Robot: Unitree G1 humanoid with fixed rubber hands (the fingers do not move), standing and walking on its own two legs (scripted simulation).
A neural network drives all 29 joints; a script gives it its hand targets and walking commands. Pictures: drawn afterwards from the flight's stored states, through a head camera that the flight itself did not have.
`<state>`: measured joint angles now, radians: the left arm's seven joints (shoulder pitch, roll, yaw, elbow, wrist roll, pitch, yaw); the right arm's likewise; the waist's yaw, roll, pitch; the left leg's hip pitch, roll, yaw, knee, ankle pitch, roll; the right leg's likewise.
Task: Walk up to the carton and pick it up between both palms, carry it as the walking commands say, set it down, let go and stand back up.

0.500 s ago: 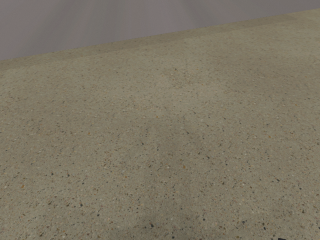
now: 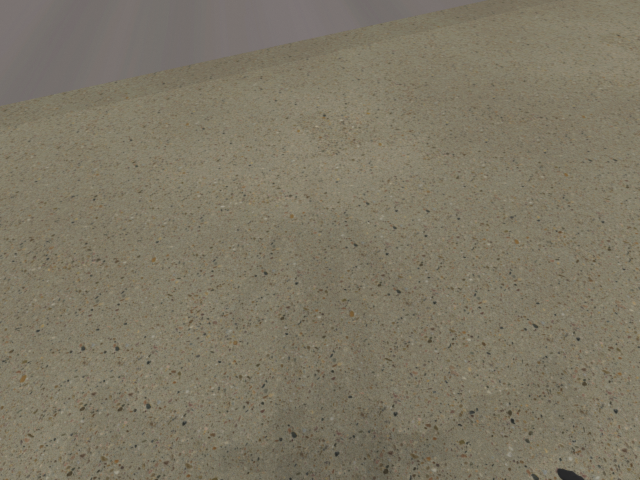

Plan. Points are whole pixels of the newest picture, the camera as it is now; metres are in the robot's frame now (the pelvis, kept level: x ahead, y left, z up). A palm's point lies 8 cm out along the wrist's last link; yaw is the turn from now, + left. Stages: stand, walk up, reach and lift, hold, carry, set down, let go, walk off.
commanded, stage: walk up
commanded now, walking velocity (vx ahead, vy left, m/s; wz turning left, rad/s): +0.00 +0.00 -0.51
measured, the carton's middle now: out of the picture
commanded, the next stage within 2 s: none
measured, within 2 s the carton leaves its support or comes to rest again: neither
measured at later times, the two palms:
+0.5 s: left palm out of the picture +0.16 +0.25 -0.13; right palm out of the picture +0.05 -0.30 -0.11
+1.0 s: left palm (243, 437) +0.22 +0.14 -0.11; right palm out of the picture -0.10 -0.31 -0.14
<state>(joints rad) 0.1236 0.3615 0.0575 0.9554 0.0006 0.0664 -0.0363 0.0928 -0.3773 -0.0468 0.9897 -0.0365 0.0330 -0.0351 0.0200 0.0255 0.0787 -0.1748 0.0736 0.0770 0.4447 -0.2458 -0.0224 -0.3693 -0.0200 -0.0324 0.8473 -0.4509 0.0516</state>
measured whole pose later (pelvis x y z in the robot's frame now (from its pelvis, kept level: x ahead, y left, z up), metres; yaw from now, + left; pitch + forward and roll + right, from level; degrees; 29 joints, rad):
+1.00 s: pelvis -0.02 -0.04 -0.01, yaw -32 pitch +1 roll +1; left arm 0.15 0.28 0.05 0.79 0.03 0.04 -0.02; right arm 0.20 -0.30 -0.04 0.82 -0.01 0.06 -0.01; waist -0.02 0.03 0.10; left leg -0.44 0.11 0.10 1.01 -0.48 -0.06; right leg -0.26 0.00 -0.04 0.57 -0.32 -0.05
